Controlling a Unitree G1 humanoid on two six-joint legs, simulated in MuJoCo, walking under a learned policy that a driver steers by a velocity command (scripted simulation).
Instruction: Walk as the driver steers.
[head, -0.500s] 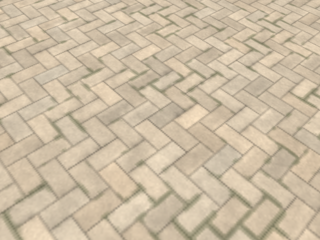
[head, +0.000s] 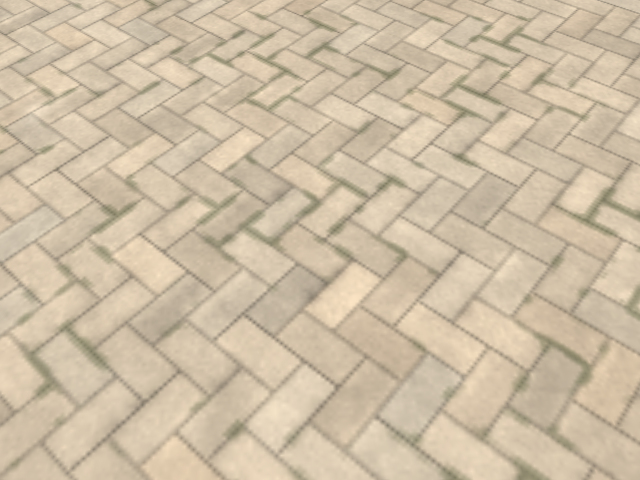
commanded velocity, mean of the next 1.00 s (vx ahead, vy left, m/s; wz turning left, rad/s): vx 0.50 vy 0.00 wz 0.32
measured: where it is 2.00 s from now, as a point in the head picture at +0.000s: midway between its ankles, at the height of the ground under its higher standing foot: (241, 247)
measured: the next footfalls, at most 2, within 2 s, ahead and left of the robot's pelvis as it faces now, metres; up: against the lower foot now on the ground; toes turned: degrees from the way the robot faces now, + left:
left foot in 0.26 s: +0.34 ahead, +0.14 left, +0.00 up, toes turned +9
right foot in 0.74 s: +0.65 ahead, +0.00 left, +0.00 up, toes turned +23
